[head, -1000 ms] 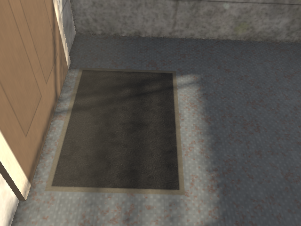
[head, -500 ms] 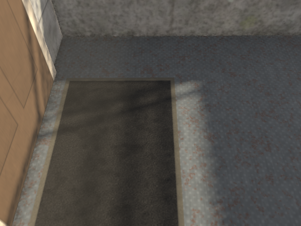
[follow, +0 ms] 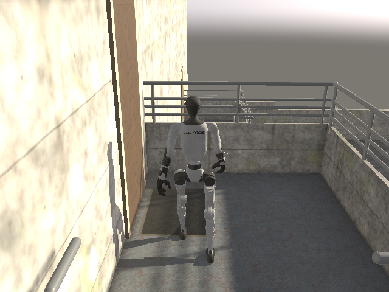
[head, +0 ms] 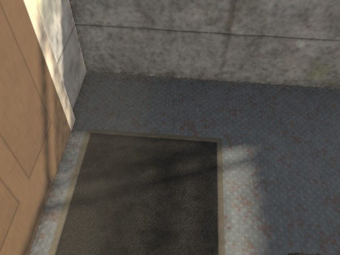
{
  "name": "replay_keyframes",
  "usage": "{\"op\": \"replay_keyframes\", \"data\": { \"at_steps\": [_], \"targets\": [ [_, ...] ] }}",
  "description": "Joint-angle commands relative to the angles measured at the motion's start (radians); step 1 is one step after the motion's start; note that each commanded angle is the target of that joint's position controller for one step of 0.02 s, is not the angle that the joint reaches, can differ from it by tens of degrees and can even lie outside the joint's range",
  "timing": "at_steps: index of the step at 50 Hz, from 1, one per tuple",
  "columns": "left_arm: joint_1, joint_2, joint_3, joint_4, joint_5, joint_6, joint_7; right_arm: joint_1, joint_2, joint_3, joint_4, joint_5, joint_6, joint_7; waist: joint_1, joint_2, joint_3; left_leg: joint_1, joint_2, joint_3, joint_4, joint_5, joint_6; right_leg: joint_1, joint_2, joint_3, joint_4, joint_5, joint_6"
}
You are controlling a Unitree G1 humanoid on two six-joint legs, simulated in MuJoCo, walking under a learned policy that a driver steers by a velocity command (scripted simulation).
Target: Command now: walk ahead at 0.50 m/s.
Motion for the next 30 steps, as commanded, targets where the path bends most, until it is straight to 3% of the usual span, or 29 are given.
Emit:
{"op": "replay_keyframes", "data": {
  "at_steps": [1, 2, 3, 4, 5, 6, 8, 10, 13, 15, 17, 19, 21, 22, 23, 24, 25, 26, 27, 28, 29, 30],
  "targets": [
    [0.086, -0.006, -0.025, -0.066, 0.001, -0.045, -0.012, 0.461, -0.275, -0.081, 0.069, -0.009, 0.002, -0.010, -0.161, 0.281, -0.447, 0.961, 0.395, -0.796, -0.207, -0.174, 0.293, -0.665, 0.083, 0.100, 0.815, -0.085, -0.020],
    [0.002, 0.101, 0.003, -0.084, -0.027, -0.066, -0.017, 0.401, -0.204, -0.057, 0.060, -0.001, 0.001, -0.010, -0.168, 0.207, -0.340, 0.886, 0.355, -0.714, -0.232, -0.234, 0.235, -0.774, 0.014, 0.183, 0.907, -0.071, -0.045],
    [-0.091, 0.126, 0.007, -0.115, -0.040, -0.076, -0.017, 0.312, -0.161, -0.045, 0.037, -0.002, 0.003, -0.014, -0.151, 0.145, -0.217, 0.738, 0.322, -0.554, -0.242, -0.181, 0.194, -0.801, -0.040, 0.149, 0.897, 0.011, -0.061],
    [-0.135, 0.118, 0.009, -0.123, -0.028, -0.074, -0.010, 0.235, -0.134, -0.034, 0.025, -0.011, 0.002, -0.011, -0.115, 0.054, -0.134, 0.570, 0.285, -0.439, -0.278, -0.090, 0.175, -0.761, -0.088, 0.126, 0.830, 0.099, -0.060],
    [-0.137, 0.112, 0.019, -0.122, -0.014, -0.061, -0.003, 0.194, -0.103, -0.025, 0.021, -0.019, -0.003, -0.008, -0.079, 0.050, -0.093, 0.459, 0.247, -0.362, -0.310, -0.037, 0.158, -0.700, -0.123, 0.130, 0.761, 0.150, -0.060],
    [-0.112, 0.089, 0.019, -0.117, -0.010, -0.045, -0.002, 0.182, -0.089, -0.021, 0.027, -0.025, -0.004, -0.004, -0.051, 0.068, -0.075, 0.390, 0.223, -0.317, -0.342, -0.024, 0.153, -0.645, -0.138, 0.132, 0.728, 0.179, -0.059],
    [-0.089, 0.052, 0.016, -0.111, -0.008, -0.022, 0.002, 0.208, -0.105, -0.025, 0.047, -0.019, -0.009, -0.005, -0.031, 0.068, -0.046, 0.331, 0.206, -0.253, -0.387, 0.022, 0.166, -0.627, -0.147, 0.119, 0.669, 0.206, -0.046],
    [-0.147, 0.060, 0.020, -0.134, 0.001, -0.014, 0.006, 0.233, -0.136, -0.031, 0.060, -0.021, -0.010, -0.017, -0.030, 0.047, -0.007, 0.322, 0.205, -0.204, -0.403, 0.166, 0.174, -0.680, -0.147, 0.109, 0.579, 0.275, -0.021],
    [-0.227, 0.036, 0.014, -0.161, 0.014, -0.017, 0.004, 0.248, -0.137, -0.027, 0.071, -0.023, 0.004, -0.035, -0.036, 0.051, -0.002, 0.316, 0.153, -0.076, -0.357, 0.460, 0.134, -0.644, -0.114, 0.074, 0.352, 0.420, 0.003],
    [-0.298, 0.016, 0.004, -0.174, 0.012, -0.020, -0.003, 0.274, -0.147, -0.026, 0.081, -0.019, 0.011, -0.041, -0.065, 0.065, -0.013, 0.311, 0.121, -0.025, -0.341, 0.475, 0.108, -0.564, -0.073, 0.039, 0.210, 0.529, 0.002],
    [-0.341, 0.023, 0.002, -0.183, 0.009, -0.017, -0.009, 0.306, -0.154, -0.025, 0.101, -0.015, 0.020, -0.045, -0.085, 0.073, -0.024, 0.356, 0.135, -0.031, -0.317, 0.448, 0.104, -0.528, -0.049, 0.038, 0.135, 0.575, 0.001],
    [-0.364, 0.040, 0.003, -0.191, 0.011, -0.018, -0.015, 0.308, -0.149, -0.024, 0.115, -0.010, 0.030, -0.048, -0.088, 0.086, -0.024, 0.421, 0.162, -0.054, -0.271, 0.439, 0.099, -0.526, -0.040, 0.054, 0.083, 0.543, -0.015],
    [-0.340, 0.072, 0.012, -0.189, 0.018, -0.026, -0.021, 0.286, -0.156, -0.029, 0.122, -0.003, 0.039, -0.053, -0.061, 0.093, -0.042, 0.473, 0.183, -0.086, -0.195, 0.430, 0.080, -0.488, -0.032, 0.065, 0.031, 0.487, -0.044],
    [-0.281, 0.088, 0.020, -0.168, 0.024, -0.031, -0.022, 0.263, -0.156, -0.030, 0.121, 0.002, 0.044, -0.056, -0.025, 0.080, -0.065, 0.480, 0.163, -0.081, -0.128, 0.417, 0.057, -0.410, -0.017, 0.054, -0.036, 0.535, -0.060],
    [-0.215, 0.138, 0.037, -0.141, 0.033, -0.036, -0.017, 0.294, -0.145, -0.028, 0.123, -0.005, 0.044, -0.056, -0.016, 0.029, -0.112, 0.463, 0.099, -0.059, -0.020, 0.384, 0.019, -0.277, -0.030, 0.062, -0.071, 0.788, -0.081],
    [-0.152, 0.201, 0.048, -0.131, 0.048, -0.037, -0.012, 0.372, -0.099, -0.014, 0.123, -0.028, 0.037, -0.054, -0.045, -0.079, -0.227, 0.300, 0.027, -0.027, 0.166, 0.115, -0.028, -0.006, -0.172, 0.182, 0.035, 1.201, -0.151],
    [-0.103, 0.155, 0.033, -0.114, 0.045, -0.023, -0.008, 0.485, -0.009, 0.018, 0.159, -0.024, 0.034, -0.048, -0.048, -0.244, -0.358, 0.112, -0.046, -0.033, 0.415, -0.408, -0.084, 0.207, -0.360, 0.382, 0.039, 1.307, -0.320],
    [-0.090, 0.087, 0.013, -0.109, 0.024, -0.012, -0.014, 0.442, -0.063, 0.006, 0.160, -0.007, 0.045, -0.045, -0.024, -0.212, -0.380, 0.067, -0.041, -0.103, 0.534, -0.654, -0.107, 0.163, -0.370, 0.453, -0.018, 1.135, -0.346],
    [-0.150, 0.090, 0.010, -0.117, 0.015, -0.008, -0.016, 0.371, -0.112, -0.008, 0.138, 0.008, 0.061, -0.048, -0.030, -0.156, -0.301, 0.020, -0.008, -0.127, 0.584, -0.639, -0.109, 0.060, -0.338, 0.428, -0.063, 0.892, -0.310],
    [-0.220, 0.085, 0.006, -0.133, 0.020, -0.005, -0.013, 0.310, -0.117, -0.013, 0.128, 0.009, 0.079, -0.059, -0.041, -0.096, -0.224, 0.003, 0.019, -0.118, 0.575, -0.591, -0.113, -0.055, -0.307, 0.394, -0.105, 0.704, -0.275],
    [-0.290, 0.081, 0.002, -0.147, 0.025, -0.002, -0.008, 0.280, -0.112, -0.017, 0.123, 0.001, 0.098, -0.069, -0.062, -0.076, -0.162, 0.029, 0.042, -0.117, 0.516, -0.545, -0.117, -0.178, -0.283, 0.359, -0.153, 0.561, -0.246],
    [-0.338, 0.083, 0.002, -0.155, 0.033, 0.004, -0.003, 0.280, -0.103, -0.018, 0.122, -0.004, 0.114, -0.079, -0.086, -0.103, -0.136, 0.091, 0.057, -0.112, 0.431, -0.499, -0.119, -0.272, -0.251, 0.324, -0.192, 0.439, -0.217]
  ]
}}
